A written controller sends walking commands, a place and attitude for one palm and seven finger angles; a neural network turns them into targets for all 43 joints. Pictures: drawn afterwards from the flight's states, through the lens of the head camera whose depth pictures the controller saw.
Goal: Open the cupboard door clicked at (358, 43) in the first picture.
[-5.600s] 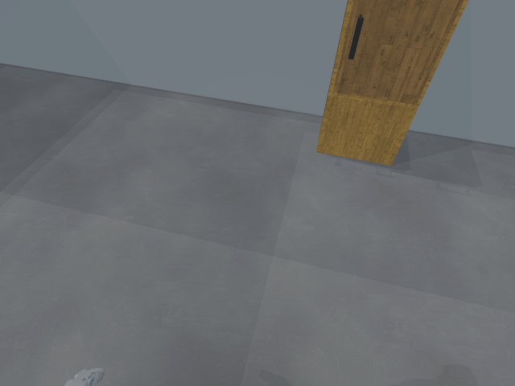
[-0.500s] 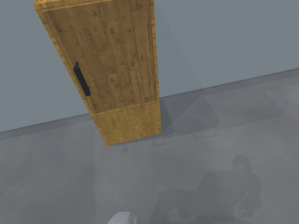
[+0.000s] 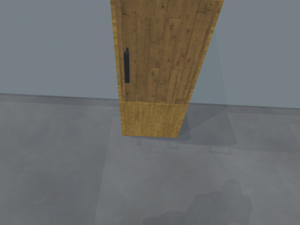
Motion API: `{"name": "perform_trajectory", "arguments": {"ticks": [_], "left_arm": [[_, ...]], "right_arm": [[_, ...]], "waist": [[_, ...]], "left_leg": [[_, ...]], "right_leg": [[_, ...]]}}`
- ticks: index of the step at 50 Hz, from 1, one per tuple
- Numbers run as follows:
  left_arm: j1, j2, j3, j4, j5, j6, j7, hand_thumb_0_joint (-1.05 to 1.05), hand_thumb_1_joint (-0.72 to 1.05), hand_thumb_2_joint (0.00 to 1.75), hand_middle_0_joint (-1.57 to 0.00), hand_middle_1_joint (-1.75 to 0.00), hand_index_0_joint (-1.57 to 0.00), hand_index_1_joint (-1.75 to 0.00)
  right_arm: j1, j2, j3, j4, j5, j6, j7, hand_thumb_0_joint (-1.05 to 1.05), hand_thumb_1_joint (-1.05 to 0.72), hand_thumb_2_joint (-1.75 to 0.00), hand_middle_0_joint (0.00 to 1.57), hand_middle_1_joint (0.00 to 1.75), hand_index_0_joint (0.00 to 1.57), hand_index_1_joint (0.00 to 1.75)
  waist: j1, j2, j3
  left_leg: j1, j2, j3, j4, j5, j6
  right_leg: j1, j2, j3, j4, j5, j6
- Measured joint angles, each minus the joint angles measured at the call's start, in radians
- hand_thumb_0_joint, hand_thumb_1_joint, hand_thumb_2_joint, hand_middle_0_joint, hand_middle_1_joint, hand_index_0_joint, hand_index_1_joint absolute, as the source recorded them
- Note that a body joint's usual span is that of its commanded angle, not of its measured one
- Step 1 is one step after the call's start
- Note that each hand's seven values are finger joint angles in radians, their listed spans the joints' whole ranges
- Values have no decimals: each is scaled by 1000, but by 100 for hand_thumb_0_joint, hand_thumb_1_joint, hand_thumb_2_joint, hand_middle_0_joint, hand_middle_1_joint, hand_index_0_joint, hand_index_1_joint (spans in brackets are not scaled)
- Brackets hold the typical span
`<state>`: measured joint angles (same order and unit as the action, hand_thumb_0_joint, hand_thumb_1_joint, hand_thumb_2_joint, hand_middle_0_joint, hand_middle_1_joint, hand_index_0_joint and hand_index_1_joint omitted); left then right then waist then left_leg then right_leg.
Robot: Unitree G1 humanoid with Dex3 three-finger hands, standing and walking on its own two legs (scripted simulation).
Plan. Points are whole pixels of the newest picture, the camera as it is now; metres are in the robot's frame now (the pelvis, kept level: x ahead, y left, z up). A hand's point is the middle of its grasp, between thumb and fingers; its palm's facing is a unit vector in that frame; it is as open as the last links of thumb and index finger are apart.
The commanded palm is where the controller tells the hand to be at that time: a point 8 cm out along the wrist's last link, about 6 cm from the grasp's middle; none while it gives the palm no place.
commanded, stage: take the last steps up to it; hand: left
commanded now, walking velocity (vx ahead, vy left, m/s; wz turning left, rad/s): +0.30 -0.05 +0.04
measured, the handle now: (127, 65) +0.81 +0.19 -0.07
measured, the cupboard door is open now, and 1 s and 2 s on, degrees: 0 0 0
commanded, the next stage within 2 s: come to a stop and stand still in 0.86 s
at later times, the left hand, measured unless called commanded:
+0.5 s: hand out of the picture +0.07 +0.12 -0.16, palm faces +0.09 -0.97 -0.21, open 7.3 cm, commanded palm none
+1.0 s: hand (100, 175) +0.30 +0.20 -0.18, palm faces +0.08 -0.98 -0.18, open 7.4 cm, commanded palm none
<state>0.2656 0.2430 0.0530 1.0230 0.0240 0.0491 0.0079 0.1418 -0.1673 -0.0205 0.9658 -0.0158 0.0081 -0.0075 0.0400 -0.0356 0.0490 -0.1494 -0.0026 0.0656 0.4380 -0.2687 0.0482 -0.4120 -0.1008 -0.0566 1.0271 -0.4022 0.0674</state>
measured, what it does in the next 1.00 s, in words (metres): walks ahead: right foot, then left foot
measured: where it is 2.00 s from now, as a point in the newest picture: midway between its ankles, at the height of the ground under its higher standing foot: outside the picture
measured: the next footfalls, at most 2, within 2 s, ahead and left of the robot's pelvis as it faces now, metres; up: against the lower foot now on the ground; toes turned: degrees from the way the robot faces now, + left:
right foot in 0.26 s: +0.09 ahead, -0.14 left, +0.00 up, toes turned -6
left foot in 0.74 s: +0.31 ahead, +0.11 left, +0.00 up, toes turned +11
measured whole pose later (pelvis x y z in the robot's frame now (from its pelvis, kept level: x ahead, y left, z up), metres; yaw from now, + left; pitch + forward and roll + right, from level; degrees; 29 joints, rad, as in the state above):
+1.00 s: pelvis +0.27 +0.02 +0.00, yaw +1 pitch -1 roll +1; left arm 0.25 0.17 0.06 1.07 0.02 -0.01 0.02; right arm 0.21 -0.15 -0.05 1.04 -0.01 -0.07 -0.03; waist 0.01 -0.04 0.04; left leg -0.17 0.00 0.19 0.42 -0.23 0.06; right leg -0.49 -0.11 -0.07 1.00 -0.30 0.02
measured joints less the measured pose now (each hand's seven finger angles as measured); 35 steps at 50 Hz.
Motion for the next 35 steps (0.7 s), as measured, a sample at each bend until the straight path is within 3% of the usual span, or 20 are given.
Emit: {"name": "perform_trajectory", "arguments": {"ticks": [8, 13, 16, 18, 21, 25, 28, 35], "left_arm": [[-39, -36, -11, 7, 3, -14, -18, 0, 91, 90, -20, -30, -20, -30], [-66, -58, -11, -8, 2, -50, -23, 0, 91, 90, -20, -30, -20, -30], [-60, -83, -16, -7, 1, -84, -13, 0, 91, 90, -20, -30, -20, -30], [-28, -92, -13, -1, -4, -95, -2, 0, 91, 90, -20, -30, -20, -30], [29, -92, -11, 30, -7, -98, 10, 0, 92, 90, -20, -30, -20, -30], [100, -110, -24, 81, -7, -102, 11, 0, 92, 90, -20, -30, -20, -30], [144, -129, -32, 112, -4, -108, 12, 0, 92, 90, -20, -30, -20, -30], [205, -143, -31, 153, 2, -105, 13, 0, 91, 90, -20, -30, -20, -30]], "right_arm": [[141, -11, -22, 61, -9, -21, -7, 0, -92, -90, 20, 30, 21, 30], [231, -29, -29, 122, -9, -8, -7, 0, -92, -90, 20, 30, 20, 30], [258, -35, -31, 161, -4, 14, -1, 1, -91, -90, 20, 30, 20, 30], [257, -31, -34, 173, -7, 23, 8, 1, -91, -90, 20, 30, 20, 30], [230, -28, -42, 163, -9, 18, 16, 1, -91, -90, 20, 30, 20, 30], [175, -26, -50, 132, -8, 10, 20, 1, -91, -90, 20, 30, 20, 30], [125, -19, -50, 113, -6, 7, 26, 1, -91, -90, 20, 30, 20, 30], [10, 6, -37, 73, -1, -17, 35, 1, -91, -90, 19, 30, 20, 30]], "waist": [[-58, 20, -33], [-78, 44, -31], [-72, 77, -24], [-58, 69, -31], [-52, 61, -37], [-55, 68, -31], [-42, 68, -22], [9, 41, 7]], "left_leg": [[49, -11, 0, -61, 9, -12], [27, 3, -8, 40, -68, -44], [-84, 24, -34, 325, -206, -30], [-170, 32, -25, 494, -183, -27], [-279, 63, -17, 602, -78, -41], [-380, 103, -18, 595, 30, -66], [-413, 120, -6, 528, 70, -74], [-332, 96, 46, 246, 57, -44]], "right_leg": [[56, 9, -12, -230, 11, -14], [159, 42, -35, -485, 94, -39], [186, 66, -68, -475, 104, -93], [228, 70, -71, -518, 102, -105], [297, 79, -71, -610, 125, -106], [373, 93, -85, -694, 132, -103], [413, 98, -89, -724, 118, -96], [470, 77, -97, -685, 13, -49]]}}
